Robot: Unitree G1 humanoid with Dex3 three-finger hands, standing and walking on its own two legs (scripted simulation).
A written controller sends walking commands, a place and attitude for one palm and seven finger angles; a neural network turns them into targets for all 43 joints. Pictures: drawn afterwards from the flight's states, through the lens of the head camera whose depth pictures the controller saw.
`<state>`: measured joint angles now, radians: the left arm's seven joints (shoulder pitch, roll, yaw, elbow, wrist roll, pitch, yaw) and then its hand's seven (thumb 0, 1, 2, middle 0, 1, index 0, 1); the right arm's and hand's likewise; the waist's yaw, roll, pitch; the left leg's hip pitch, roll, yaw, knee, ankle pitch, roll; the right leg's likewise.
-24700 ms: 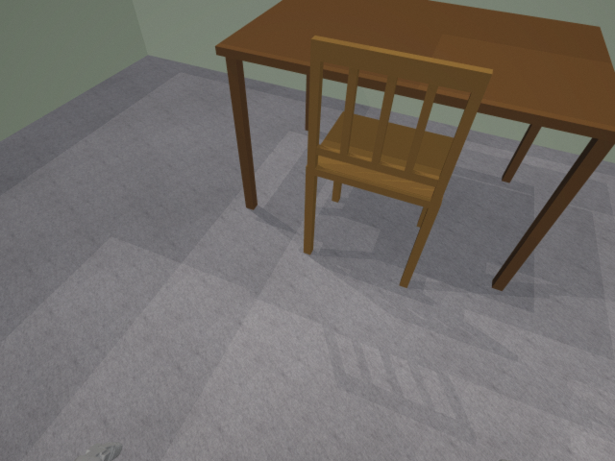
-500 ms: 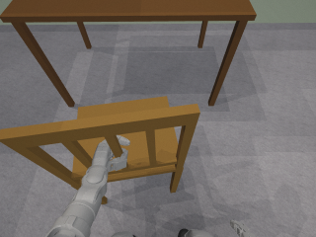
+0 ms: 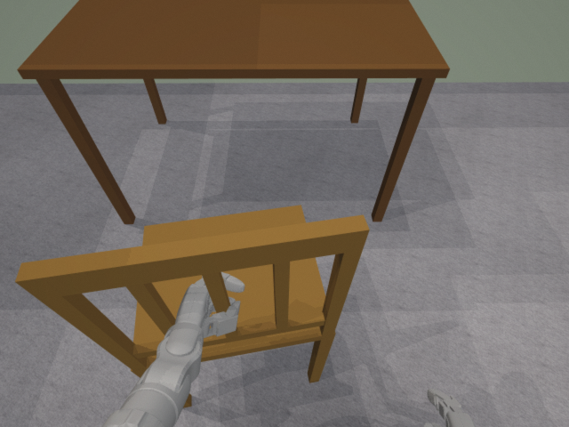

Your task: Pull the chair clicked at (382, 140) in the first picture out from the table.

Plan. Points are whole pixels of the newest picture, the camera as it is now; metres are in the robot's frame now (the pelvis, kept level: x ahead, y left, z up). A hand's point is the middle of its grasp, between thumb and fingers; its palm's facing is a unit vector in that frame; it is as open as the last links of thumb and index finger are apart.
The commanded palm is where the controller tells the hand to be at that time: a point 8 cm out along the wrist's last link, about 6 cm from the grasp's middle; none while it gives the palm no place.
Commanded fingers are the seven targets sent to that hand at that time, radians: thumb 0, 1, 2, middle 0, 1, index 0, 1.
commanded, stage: stop walking, hand still on the chair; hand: left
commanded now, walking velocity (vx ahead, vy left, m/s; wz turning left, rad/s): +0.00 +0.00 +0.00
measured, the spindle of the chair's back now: (222, 305) +0.32 +0.12 -0.09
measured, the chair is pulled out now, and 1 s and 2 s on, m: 0.56 0.56 0.56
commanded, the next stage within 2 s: open the thumb and straighten the fingers in 0.14 s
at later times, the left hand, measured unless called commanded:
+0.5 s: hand (225, 310) +0.30 +0.11 -0.07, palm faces -0.10 -0.99 -0.14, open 8.4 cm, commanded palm +0.28 +0.17 -0.05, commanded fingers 0.00 -0.55 0.20 -0.40 -1.16 -0.40 -1.16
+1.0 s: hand (216, 307) +0.31 +0.12 -0.07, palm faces -0.08 -0.99 -0.12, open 17.1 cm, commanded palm +0.29 +0.18 -0.05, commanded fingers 0.00 -0.55 0.20 0.00 0.00 0.00 0.00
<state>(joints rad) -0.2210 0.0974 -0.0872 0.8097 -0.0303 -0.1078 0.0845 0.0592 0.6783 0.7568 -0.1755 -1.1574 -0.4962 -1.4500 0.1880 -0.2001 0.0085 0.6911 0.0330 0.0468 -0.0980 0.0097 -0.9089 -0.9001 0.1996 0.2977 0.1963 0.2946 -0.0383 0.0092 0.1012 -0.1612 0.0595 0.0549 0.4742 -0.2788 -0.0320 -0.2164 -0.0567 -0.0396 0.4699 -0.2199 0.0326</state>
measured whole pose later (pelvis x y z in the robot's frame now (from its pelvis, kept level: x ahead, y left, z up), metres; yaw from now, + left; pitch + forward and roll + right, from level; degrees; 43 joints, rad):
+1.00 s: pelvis +0.01 +0.00 -0.03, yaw +2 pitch +10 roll +0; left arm -0.10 0.17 -0.02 0.46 -0.06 0.09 -0.02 -0.01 -0.54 0.20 -0.06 -0.17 -0.06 -0.17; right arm 0.25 -0.25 0.01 0.59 0.03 -0.05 -0.04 0.01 -0.91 -0.90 0.20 0.30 0.20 0.29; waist -0.07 0.03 -0.06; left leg -0.52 0.05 0.02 0.78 -0.42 -0.03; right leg -0.56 -0.08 -0.05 0.77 -0.37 0.04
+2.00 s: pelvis +0.01 +0.00 -0.05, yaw +4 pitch +10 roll -1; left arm 0.56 0.18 -0.13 -0.20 -0.05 0.16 0.00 -0.01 -0.54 0.20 0.00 0.00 0.00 0.00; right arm 0.24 -0.23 0.01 0.46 0.03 -0.10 -0.08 0.01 -0.91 -0.90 0.20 0.30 0.20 0.30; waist -0.05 0.04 -0.12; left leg -0.64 0.04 -0.03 0.96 -0.50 -0.03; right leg -0.65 -0.10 -0.09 0.93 -0.45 0.04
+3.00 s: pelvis +0.03 -0.01 -0.01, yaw +4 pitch -2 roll -1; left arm 0.56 0.36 0.23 -0.44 -0.06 0.04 0.17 0.00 0.30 0.61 -0.13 -0.17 -0.28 -0.26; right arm 0.18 -0.23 0.03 0.63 0.03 -0.17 -0.11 0.01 -0.91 -0.90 0.20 0.30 0.20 0.29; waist 0.08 0.09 0.01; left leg -0.17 0.06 -0.02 0.57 -0.37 -0.04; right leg -0.18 -0.07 -0.11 0.56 -0.33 0.03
